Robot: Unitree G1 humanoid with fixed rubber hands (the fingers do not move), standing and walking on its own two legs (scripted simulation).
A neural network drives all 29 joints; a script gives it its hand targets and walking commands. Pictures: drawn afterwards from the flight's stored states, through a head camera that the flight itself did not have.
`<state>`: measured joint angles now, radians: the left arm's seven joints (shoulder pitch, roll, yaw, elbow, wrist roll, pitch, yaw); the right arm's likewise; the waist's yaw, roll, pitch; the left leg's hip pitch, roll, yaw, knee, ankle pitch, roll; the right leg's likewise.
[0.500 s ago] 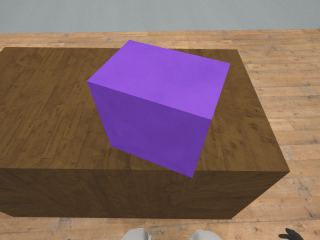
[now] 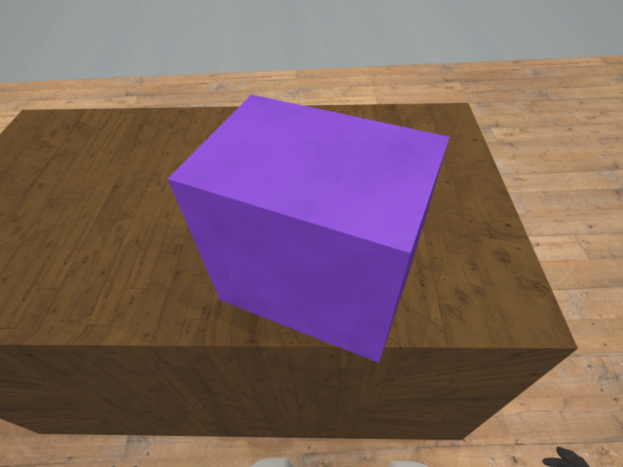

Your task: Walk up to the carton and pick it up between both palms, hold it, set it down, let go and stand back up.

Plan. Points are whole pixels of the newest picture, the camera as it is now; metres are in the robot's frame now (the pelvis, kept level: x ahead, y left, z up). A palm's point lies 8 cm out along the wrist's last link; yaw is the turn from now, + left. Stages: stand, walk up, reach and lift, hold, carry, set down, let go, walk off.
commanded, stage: walk up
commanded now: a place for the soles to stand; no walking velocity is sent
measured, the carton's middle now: (316, 231) +0.43 +0.03 +0.05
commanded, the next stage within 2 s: none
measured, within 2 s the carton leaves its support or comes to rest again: neither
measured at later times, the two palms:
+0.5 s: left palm out of the picture +0.04 +0.35 -0.10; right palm out of the picture +0.09 -0.27 -0.11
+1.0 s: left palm out of the picture +0.05 +0.32 -0.10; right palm out of the picture +0.08 -0.30 -0.11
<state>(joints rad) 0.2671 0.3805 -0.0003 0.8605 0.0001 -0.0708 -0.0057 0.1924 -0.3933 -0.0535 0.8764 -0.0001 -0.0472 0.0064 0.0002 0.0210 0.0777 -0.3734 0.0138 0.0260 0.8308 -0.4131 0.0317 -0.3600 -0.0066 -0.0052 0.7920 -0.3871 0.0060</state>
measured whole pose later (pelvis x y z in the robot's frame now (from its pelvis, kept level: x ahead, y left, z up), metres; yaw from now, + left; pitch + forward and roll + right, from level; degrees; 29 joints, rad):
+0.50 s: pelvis -0.01 +0.04 -0.01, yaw +2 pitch -4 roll -2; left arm 0.27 0.38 0.00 0.86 0.00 -0.07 0.02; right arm 0.19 -0.41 -0.06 0.88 0.00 -0.01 0.02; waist 0.00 0.07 0.12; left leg -0.38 -0.01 0.03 0.89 -0.43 0.05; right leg -0.38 -0.04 0.03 0.90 -0.45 0.01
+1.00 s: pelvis -0.01 +0.01 +0.00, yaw +1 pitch -5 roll +0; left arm 0.27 0.39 0.00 0.87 0.00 -0.08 0.03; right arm 0.20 -0.40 -0.06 0.88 0.00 0.01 0.02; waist 0.00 0.03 0.14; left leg -0.36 0.01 0.03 0.97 -0.54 0.04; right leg -0.38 -0.01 -0.01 0.81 -0.34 0.00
